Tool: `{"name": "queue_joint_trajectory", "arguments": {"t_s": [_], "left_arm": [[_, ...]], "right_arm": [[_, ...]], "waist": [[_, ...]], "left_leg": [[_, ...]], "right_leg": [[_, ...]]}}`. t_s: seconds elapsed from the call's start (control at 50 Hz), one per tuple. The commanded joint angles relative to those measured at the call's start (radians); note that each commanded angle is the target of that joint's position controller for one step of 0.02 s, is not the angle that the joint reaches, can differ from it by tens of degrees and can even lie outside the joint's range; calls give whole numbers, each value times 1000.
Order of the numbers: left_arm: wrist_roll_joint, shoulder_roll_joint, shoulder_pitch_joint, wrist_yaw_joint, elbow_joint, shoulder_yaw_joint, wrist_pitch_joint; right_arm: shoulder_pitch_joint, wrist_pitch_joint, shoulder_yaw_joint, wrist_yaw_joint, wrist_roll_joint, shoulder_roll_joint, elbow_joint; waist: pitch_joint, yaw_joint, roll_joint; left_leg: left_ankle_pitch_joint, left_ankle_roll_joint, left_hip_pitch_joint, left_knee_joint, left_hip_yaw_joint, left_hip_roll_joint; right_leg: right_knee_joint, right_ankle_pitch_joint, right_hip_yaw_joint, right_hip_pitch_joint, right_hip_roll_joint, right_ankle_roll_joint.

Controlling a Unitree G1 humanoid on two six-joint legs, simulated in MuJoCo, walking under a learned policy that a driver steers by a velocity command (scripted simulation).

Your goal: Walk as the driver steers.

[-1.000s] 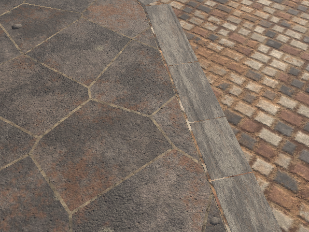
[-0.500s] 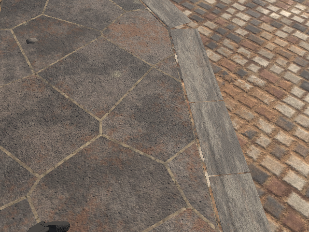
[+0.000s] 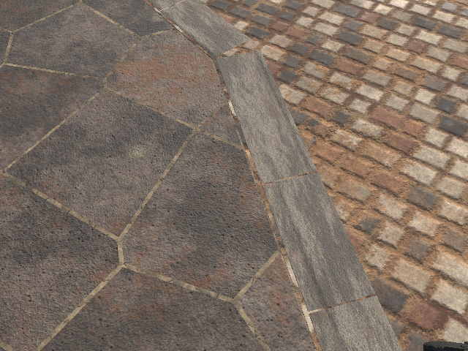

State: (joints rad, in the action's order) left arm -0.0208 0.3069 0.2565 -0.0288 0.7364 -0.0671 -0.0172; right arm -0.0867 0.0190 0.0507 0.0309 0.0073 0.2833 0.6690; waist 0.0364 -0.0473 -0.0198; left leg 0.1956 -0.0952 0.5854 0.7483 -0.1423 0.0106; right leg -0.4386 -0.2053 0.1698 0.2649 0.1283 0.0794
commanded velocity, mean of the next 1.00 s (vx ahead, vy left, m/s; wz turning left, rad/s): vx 0.13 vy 0.00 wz -0.10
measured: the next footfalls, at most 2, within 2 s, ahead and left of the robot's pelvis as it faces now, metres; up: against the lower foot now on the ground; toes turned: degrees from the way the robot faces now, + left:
left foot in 0.12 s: +0.15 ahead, +0.13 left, +0.00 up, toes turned -12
right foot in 0.50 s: +0.06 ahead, -0.12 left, +0.00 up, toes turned -9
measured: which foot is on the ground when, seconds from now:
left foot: up 0.00-0.10, down 0.12-0.62, up 0.64-0.92, down 0.94-1.00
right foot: down 0.00-0.12, up 0.14-0.48, down 0.50-0.94, up 0.96-1.00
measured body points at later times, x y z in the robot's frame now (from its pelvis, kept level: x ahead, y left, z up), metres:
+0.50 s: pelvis +0.05 +0.02 -0.01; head +0.08 +0.01 +0.44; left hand +0.25 +0.25 -0.11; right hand +0.13 -0.27 -0.12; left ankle +0.12 +0.14 -0.74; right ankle +0.02 -0.11 -0.75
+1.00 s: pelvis +0.16 +0.05 -0.02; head +0.18 +0.07 +0.43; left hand +0.24 +0.33 -0.15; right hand +0.27 -0.25 -0.11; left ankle +0.20 +0.13 -0.74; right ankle +0.03 -0.10 -0.70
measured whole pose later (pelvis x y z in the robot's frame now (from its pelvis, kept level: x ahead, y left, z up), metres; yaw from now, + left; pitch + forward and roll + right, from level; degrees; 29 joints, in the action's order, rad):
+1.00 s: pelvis +0.16 +0.05 -0.02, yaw -3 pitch +1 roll -1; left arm -0.01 0.32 0.31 0.00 0.78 -0.08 0.04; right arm -0.23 0.05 0.06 -0.03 -0.02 0.32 0.77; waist 0.02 -0.02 0.03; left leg 0.30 0.07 0.38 0.66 0.04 0.01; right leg -0.85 -0.49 0.00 0.21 -0.05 -0.02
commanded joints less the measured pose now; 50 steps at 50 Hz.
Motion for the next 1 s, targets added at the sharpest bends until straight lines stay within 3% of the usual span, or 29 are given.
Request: {"name": "queue_joint_trajectory", "arguments": {"t_s": [0.02,0.1,0.12,0.14,0.16,0.18,0.2,0.22,0.24,0.28,0.36,0.42,0.48,0.5,0.52,0.54,0.56,0.6,0.64,0.68,0.72,0.76,0.82,0.86,0.92,0.94,0.96,0.98,1.0], "left_arm": [[3,164,-3,-14,-73,-45,-7],[-6,151,-69,-15,-111,-41,-16],[-1,123,-64,-14,-123,-33,-14],[19,68,3,-10,-126,-17,-10],[7,90,55,-8,-144,-22,-8],[20,170,92,-5,-115,-41,-5],[9,200,54,-6,-95,-55,-13],[5,182,39,-11,-80,-56,-28],[7,168,20,-15,-87,-52,-38],[3,107,1,-9,-98,-33,-42],[14,58,-45,-1,-112,-7,-32],[12,72,-57,8,-107,-7,-29],[22,73,-15,18,-78,-9,-25],[34,117,-11,13,-90,-13,-24],[44,185,-46,7,-98,-24,-29],[53,101,-84,17,-96,-2,-19],[56,54,-125,24,-101,13,-7],[54,72,-85,25,-77,10,11],[40,121,-36,17,-61,-2,14],[29,165,36,6,-47,-19,18],[26,150,83,-5,-27,-21,41],[13,117,64,-7,-25,-19,59],[13,131,-1,6,-34,-31,69],[3,150,-14,19,-32,-41,69],[-7,142,-24,27,-25,-42,66],[8,109,-16,26,-25,-29,68],[39,41,-37,25,-60,-6,75],[28,7,-47,24,-125,7,99],[-15,98,-74,31,-111,-12,120]], "right_arm": [[57,27,28,-7,-6,91,-81],[-17,54,43,-18,-10,112,-56],[-46,58,51,-15,-3,140,-50],[-55,50,61,-5,11,198,-65],[-97,32,65,-8,38,211,-39],[-95,28,57,-10,16,163,-47],[-74,25,44,-9,12,118,-56],[-45,19,37,-10,10,104,-60],[-25,13,33,-10,1,102,-58],[-14,2,31,-10,8,115,-46],[-18,-10,35,-8,3,129,-26],[-48,-18,38,-13,-6,153,-4],[-78,-17,23,-17,-22,129,26],[-112,-8,13,-22,-9,107,35],[-151,6,-2,-30,19,51,29],[-88,8,-4,-24,23,56,22],[-64,6,1,-21,21,76,30],[-68,-3,5,-12,19,84,54],[-72,-4,9,-10,-4,92,59],[-27,12,16,-17,-28,108,40],[-9,27,24,-29,-42,111,27],[-28,37,23,-42,-44,95,38],[-30,42,8,-64,-33,65,45],[-54,35,7,-74,-34,77,48],[-189,22,24,-70,-31,107,85],[-297,19,49,-62,-40,151,110],[-414,18,80,-46,-45,259,118],[-436,36,79,-59,-28,326,93],[-372,54,58,-64,-20,246,72]], "waist": [[-126,6,147],[-119,66,173],[-146,66,141],[-206,29,-56],[-213,4,-278],[-208,17,-197],[-173,31,-115],[-151,24,-67],[-128,27,-72],[-109,22,-108],[-154,46,-162],[-154,68,-179],[-117,33,-139],[-131,48,-60],[-131,106,164],[-111,76,205],[-67,80,162],[-52,55,175],[18,33,208],[88,-20,241],[114,-33,222],[93,-19,154],[37,-3,121],[12,9,129],[-17,84,84],[-62,135,34],[-97,173,-210],[-167,148,-355],[-103,147,-182]], "left_leg": [[22,5,-33,-79,8,36],[-95,52,-234,-357,25,38],[-246,88,-383,-403,-16,-48],[-570,183,-554,-367,-194,-259],[-767,369,-628,-357,-425,-431],[-701,404,-601,-361,-437,-447],[-638,364,-557,-345,-309,-372],[-560,324,-516,-345,-222,-305],[-512,315,-479,-356,-187,-284],[-493,309,-412,-387,-95,-222],[-480,321,-436,-384,-51,-217],[-385,328,-434,-380,-74,-234],[-195,249,-333,-347,-48,-189],[-75,174,-252,-299,-16,-155],[111,94,-205,-222,108,-43],[151,59,-305,-252,112,-47],[59,48,-351,-273,106,-51],[22,40,-368,-260,128,-32],[153,54,-267,-170,178,12],[231,86,-88,-17,168,-7],[304,121,113,158,96,-73],[264,140,170,148,75,-102],[158,133,-10,16,142,-98],[88,126,-151,-57,186,-72],[28,149,-392,-150,253,-1],[54,178,-530,-175,225,14],[129,265,-656,-319,-113,-184],[419,438,-785,-555,-684,-349],[513,431,-754,-590,-656,-377]], "right_leg": [[22,401,269,-145,-255,114],[-63,382,328,-132,-204,69],[-121,259,306,-60,-165,33],[-326,-127,172,68,-66,-22],[-502,-547,41,271,40,-81],[-686,-510,24,311,-33,-128],[-765,-434,13,317,-52,-151],[-789,-381,2,313,-60,-167],[-796,-340,0,313,-68,-177],[-723,-287,-54,251,-66,-184],[-436,-256,-112,126,-108,-182],[-254,-187,-143,38,-116,-161],[72,49,-158,-142,-105,-94],[76,146,-49,-237,-200,-53],[63,226,83,-207,-335,27],[107,65,111,-38,-363,82],[111,-71,66,-2,-298,48],[123,-229,28,11,-237,-4],[189,-484,92,20,-267,21],[259,-575,230,-38,-379,95],[283,-488,307,-162,-463,152],[284,-359,232,-257,-458,142],[278,-130,31,-204,-395,104],[261,-94,-52,-138,-373,93],[109,-94,-142,-17,-348,52],[-73,-3,-203,40,-310,16],[-475,-91,-316,211,-216,-75],[-724,-389,-172,492,-52,-106],[-816,-330,-77,590,-136,-80]]}}
Keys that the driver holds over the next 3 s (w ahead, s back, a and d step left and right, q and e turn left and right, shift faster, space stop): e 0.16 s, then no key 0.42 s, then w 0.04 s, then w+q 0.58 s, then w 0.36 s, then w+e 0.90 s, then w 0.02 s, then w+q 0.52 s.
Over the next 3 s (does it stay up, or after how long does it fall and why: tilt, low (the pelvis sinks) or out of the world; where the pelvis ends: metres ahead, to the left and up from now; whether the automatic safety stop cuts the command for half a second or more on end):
stays up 1.25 0.00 -0.03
